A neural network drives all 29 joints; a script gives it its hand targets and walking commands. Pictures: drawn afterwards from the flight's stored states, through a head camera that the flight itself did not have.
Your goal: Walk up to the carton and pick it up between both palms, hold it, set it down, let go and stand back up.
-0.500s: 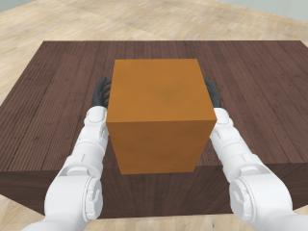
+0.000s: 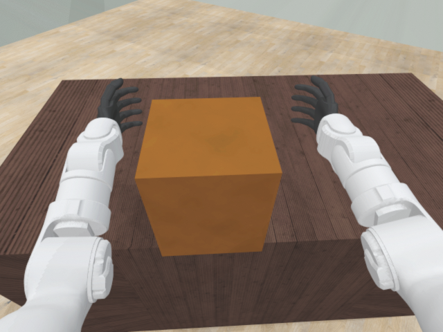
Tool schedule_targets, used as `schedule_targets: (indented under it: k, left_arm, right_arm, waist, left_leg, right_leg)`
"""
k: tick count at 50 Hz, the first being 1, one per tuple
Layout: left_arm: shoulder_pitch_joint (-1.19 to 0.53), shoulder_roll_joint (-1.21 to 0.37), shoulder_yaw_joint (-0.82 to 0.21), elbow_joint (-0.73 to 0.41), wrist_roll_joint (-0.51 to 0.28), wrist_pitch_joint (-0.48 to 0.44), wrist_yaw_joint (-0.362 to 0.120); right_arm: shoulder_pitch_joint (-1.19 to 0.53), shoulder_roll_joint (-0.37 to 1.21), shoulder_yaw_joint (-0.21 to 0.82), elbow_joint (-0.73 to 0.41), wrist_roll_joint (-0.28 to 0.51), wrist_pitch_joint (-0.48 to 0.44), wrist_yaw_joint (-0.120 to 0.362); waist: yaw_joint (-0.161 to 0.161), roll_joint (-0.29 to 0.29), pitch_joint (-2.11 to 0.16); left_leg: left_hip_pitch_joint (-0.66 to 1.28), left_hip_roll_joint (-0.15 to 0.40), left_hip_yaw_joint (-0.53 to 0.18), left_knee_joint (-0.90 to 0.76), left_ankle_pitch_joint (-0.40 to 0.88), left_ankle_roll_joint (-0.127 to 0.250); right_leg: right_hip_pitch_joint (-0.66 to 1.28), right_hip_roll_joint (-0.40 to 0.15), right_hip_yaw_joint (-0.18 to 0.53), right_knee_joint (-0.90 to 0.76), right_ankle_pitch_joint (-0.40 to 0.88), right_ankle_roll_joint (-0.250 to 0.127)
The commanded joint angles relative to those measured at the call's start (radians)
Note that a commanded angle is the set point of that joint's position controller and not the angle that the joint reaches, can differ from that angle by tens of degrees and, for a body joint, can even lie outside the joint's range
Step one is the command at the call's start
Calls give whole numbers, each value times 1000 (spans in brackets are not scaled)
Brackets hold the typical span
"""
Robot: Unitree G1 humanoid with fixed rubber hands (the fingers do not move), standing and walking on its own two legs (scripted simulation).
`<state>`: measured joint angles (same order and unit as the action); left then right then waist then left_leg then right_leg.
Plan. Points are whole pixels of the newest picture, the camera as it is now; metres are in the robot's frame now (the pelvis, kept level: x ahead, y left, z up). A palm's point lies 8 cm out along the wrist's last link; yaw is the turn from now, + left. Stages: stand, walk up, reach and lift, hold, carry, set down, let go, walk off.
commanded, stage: set down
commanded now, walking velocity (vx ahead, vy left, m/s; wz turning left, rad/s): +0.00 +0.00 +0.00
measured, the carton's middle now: (209, 179) +0.40 +0.06 +0.06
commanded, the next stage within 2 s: none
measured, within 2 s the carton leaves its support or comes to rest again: neither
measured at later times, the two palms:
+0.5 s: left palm (85, 107) +0.41 +0.25 +0.23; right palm (327, 101) +0.43 -0.14 +0.23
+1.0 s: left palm (84, 178) +0.33 +0.25 +0.15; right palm (325, 169) +0.35 -0.14 +0.15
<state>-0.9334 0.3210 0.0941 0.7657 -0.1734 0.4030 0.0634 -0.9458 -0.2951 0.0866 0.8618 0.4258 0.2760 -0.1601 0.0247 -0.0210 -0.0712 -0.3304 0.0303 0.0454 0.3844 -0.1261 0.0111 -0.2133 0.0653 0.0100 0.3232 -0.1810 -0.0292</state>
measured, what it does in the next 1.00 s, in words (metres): stands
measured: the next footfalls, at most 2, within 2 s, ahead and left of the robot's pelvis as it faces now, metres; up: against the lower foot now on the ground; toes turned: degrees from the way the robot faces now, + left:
none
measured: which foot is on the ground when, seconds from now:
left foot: down 0.00-1.00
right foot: down 0.00-1.00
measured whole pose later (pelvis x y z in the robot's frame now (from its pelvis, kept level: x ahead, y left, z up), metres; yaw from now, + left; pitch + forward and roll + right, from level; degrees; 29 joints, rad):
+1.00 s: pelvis -0.02 +0.01 +0.00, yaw +0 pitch -1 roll -1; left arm -0.54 0.31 0.13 0.27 -0.19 0.59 0.05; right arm -0.53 -0.21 0.00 0.37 0.33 0.38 -0.15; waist 0.03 -0.04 -0.02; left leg -0.24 0.00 0.05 0.34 -0.08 0.03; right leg -0.16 0.04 0.01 0.35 -0.18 -0.02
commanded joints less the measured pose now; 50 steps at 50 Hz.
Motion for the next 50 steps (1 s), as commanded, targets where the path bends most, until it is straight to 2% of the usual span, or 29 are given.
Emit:
schedule_targets:
  k: [1,2,4,6,7,9,10,14,15,17,19,20,23,25,27,29,31,32,33,36,37,38,41,44,47,50]
  left_arm:
    - [-505,228,73,-166,-10,-20,-10]
    - [-509,229,68,-127,-17,-15,-11]
    - [-560,255,70,-161,-41,-11,-8]
    - [-601,260,52,-163,-60,3,-7]
    - [-620,271,55,-204,-67,14,-6]
    - [-616,272,54,-143,-61,41,-12]
    - [-606,253,44,-82,-54,52,-18]
    - [-609,255,28,-155,-61,100,-24]
    - [-599,247,21,-133,-58,114,-26]
    - [-593,248,22,-148,-45,135,-31]
    - [-546,244,36,-155,-25,155,-39]
    - [-511,234,36,-166,-13,162,-43]
    - [-386,204,50,-256,20,177,-59]
    - [-314,199,77,-338,41,179,-60]
    - [-270,200,90,-394,46,178,-62]
    - [-211,202,113,-479,43,174,-59]
    - [-183,199,111,-545,34,167,-52]
    - [-174,197,120,-597,28,163,-47]
    - [-176,203,119,-633,18,158,-42]
    - [-196,202,103,-680,-31,148,-23]
    - [-172,183,86,-681,-42,145,-17]
    - [-136,182,87,-708,-47,146,-13]
    - [-117,171,70,-664,-48,152,-6]
    - [-13,148,72,-612,-33,158,-10]
    - [56,128,74,-629,-9,151,-11]
    - [139,100,78,-729,-6,150,-14]
  right_arm:
    - [-514,-120,-33,-253,-1,3,-18]
    - [-524,-114,-34,-245,-7,11,-26]
    - [-558,-111,-41,-312,-8,25,-39]
    - [-585,-108,-48,-319,-6,44,-46]
    - [-593,-121,-60,-352,-5,50,-52]
    - [-593,-125,-63,-301,-11,65,-60]
    - [-586,-114,-54,-234,-13,77,-62]
    - [-572,-159,-68,-237,17,98,-68]
    - [-559,-162,-69,-198,17,108,-69]
    - [-544,-169,-68,-191,22,117,-71]
    - [-520,-170,-56,-184,30,123,-69]
    - [-487,-171,-59,-171,32,125,-66]
    - [-379,-169,-48,-213,48,112,-55]
    - [-305,-157,-46,-253,50,104,-43]
    - [-271,-147,-50,-316,41,97,-32]
    - [-239,-131,-42,-428,39,84,-23]
    - [-208,-126,-64,-508,19,71,-14]
    - [-197,-118,-63,-572,17,65,-10]
    - [-190,-117,-80,-621,3,59,-7]
    - [-191,-111,-115,-719,-31,59,6]
    - [-154,-104,-131,-710,-45,62,10]
    - [-117,-108,-135,-740,-53,60,13]
    - [-80,-97,-156,-682,-80,75,18]
    - [11,-77,-146,-640,-99,82,17]
    - [88,-66,-145,-626,-108,75,15]
    - [180,-64,-141,-693,-98,60,14]
  waist:
    - [31,12,-590]
    - [22,-8,-569]
    - [20,-13,-618]
    - [7,11,-635]
    - [5,17,-681]
    - [-6,21,-623]
    - [-15,23,-554]
    - [-39,75,-589]
    - [-50,83,-541]
    - [-56,108,-522]
    - [-47,107,-475]
    - [-54,117,-444]
    - [-51,128,-429]
    - [-38,121,-420]
    - [-32,101,-402]
    - [-7,59,-401]
    - [-7,67,-402]
    - [4,66,-415]
    - [-3,64,-431]
    - [1,62,-445]
    - [-7,73,-421]
    - [-2,69,-441]
    - [-9,84,-401]
    - [-6,46,-327]
    - [-8,43,-312]
    - [-8,59,-309]
  left_leg:
    - [309,-29,-11,13,227,5]
    - [290,-28,-14,14,204,11]
    - [262,-34,-10,13,176,17]
    - [261,-30,-14,21,184,12]
    - [283,-29,-14,27,205,7]
    - [280,-25,-17,26,184,9]
    - [267,-22,-22,21,162,12]
    - [349,-12,-28,26,227,-13]
    - [357,-10,-33,25,232,-18]
    - [379,-10,-30,21,249,-27]
    - [389,-8,-29,11,257,-28]
    - [403,-7,-32,6,268,-32]
    - [450,-7,-32,8,342,-41]
    - [473,-7,-30,5,371,-40]
    - [468,-12,-27,2,372,-35]
    - [472,-15,-20,-1,371,-21]
    - [463,-17,-17,1,360,-21]
    - [463,-19,-11,4,363,-19]
    - [460,-21,-8,6,349,-19]
    - [431,-19,-6,-7,248,-9]
    - [432,-14,-9,-11,219,-11]
    - [444,-12,-10,-15,208,-8]
    - [416,-7,-17,-37,92,-3]
    - [377,-10,-13,-66,6,15]
    - [393,-11,-15,-70,23,11]
    - [441,-11,-12,-58,110,-5]
  right_leg:
    - [69,-40,14,-6,344,98]
    - [71,-41,15,1,339,101]
    - [91,-46,22,8,346,106]
    - [83,-48,22,16,360,103]
    - [87,-44,20,17,375,103]
    - [67,-48,19,21,366,104]
    - [49,-53,20,18,344,101]
    - [37,-40,4,2,357,84]
    - [28,-37,-1,-3,344,79]
    - [36,-37,-5,-13,357,76]
    - [47,-33,-12,-21,350,73]
    - [49,-30,-15,-27,347,68]
    - [83,-22,-22,-37,368,59]
    - [91,-16,-28,-43,346,55]
    - [93,-15,-31,-49,329,56]
    - [89,-10,-30,-53,310,62]
    - [73,-8,-31,-47,289,60]
    - [66,-10,-28,-44,284,60]
    - [57,-11,-28,-42,275,60]
    - [5,-19,-18,-38,173,53]
    - [-22,-19,-20,-38,141,47]
    - [-18,-20,-17,-39,124,43]
    - [-58,-32,-9,-44,21,36]
    - [-47,-44,3,-54,-40,38]
    - [-24,-41,1,-54,-37,38]
    - [-17,-31,-7,-56,1,36]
